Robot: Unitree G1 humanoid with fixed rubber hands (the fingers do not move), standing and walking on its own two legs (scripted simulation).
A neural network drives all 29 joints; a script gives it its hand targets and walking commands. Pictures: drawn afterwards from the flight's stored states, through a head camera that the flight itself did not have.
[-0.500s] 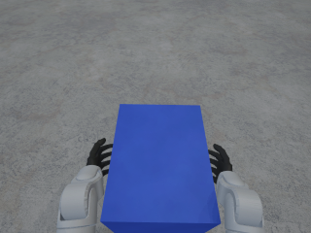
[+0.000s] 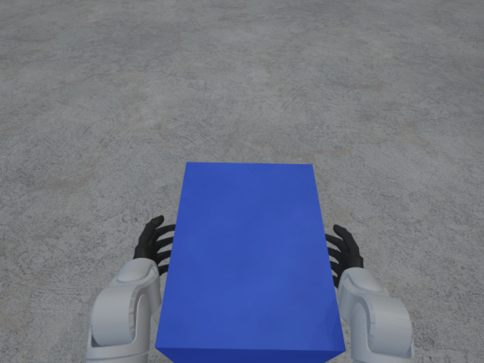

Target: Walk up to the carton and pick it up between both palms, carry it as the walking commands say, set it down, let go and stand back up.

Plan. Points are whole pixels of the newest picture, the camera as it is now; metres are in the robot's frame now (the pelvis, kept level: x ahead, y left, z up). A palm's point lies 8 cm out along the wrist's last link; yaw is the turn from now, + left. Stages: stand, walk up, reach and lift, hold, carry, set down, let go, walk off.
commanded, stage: carry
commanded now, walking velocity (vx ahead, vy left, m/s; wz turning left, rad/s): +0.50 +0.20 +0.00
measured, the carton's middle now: (247, 270) +0.28 +0.00 +0.00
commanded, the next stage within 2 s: none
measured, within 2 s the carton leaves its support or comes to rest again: neither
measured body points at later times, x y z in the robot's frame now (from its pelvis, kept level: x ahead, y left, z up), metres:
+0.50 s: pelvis +0.13 +0.05 +0.00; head +0.14 +0.03 +0.45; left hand +0.38 +0.19 +0.09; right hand +0.37 -0.11 +0.07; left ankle +0.04 +0.13 -0.72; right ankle +0.09 -0.06 -0.73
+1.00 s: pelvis +0.28 +0.06 +0.00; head +0.31 +0.06 +0.45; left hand +0.54 +0.21 +0.07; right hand +0.53 -0.10 +0.07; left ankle +0.20 +0.16 -0.73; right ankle +0.20 -0.04 -0.73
